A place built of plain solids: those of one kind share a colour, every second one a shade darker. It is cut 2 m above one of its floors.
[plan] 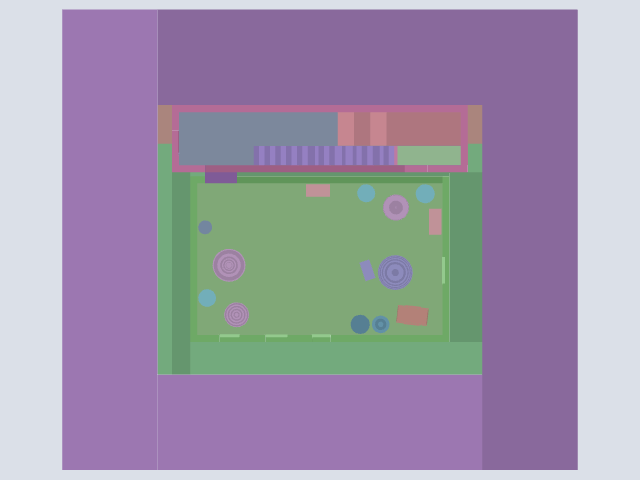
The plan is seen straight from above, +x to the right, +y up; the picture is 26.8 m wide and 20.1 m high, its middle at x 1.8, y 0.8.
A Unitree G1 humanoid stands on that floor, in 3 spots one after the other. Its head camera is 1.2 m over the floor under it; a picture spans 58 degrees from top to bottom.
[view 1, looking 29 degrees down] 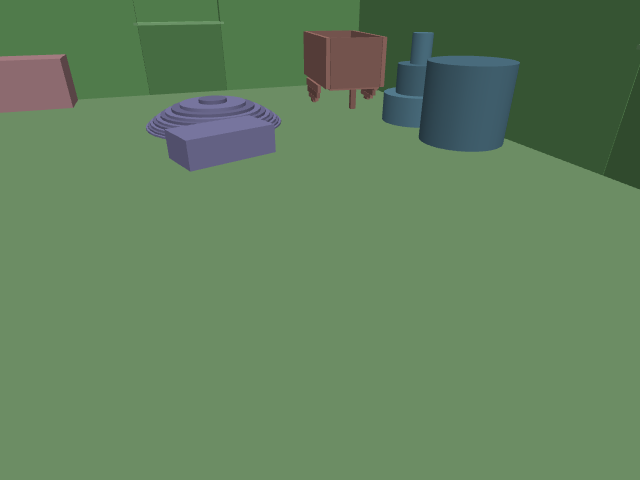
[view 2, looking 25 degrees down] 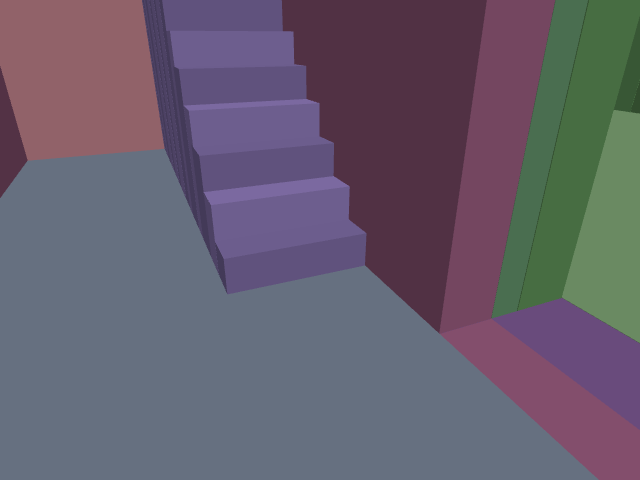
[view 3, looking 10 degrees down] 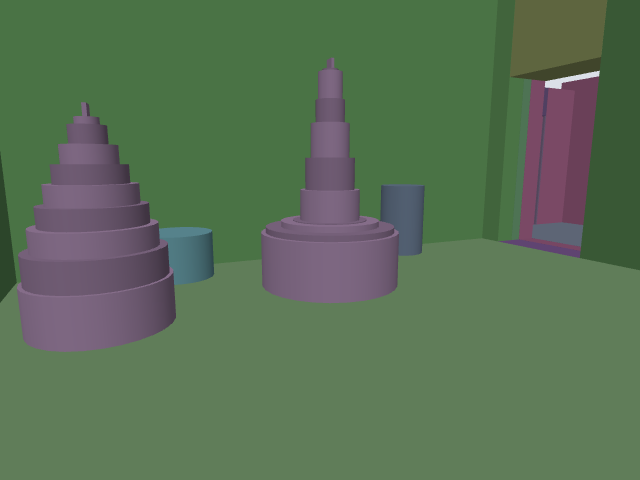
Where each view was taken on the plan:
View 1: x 0.00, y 0.00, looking -20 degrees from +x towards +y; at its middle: floor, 2.48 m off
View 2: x -2.92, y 5.04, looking -23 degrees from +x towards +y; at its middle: step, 2.35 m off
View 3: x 1.86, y -2.17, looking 155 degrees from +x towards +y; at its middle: store_buoy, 3.74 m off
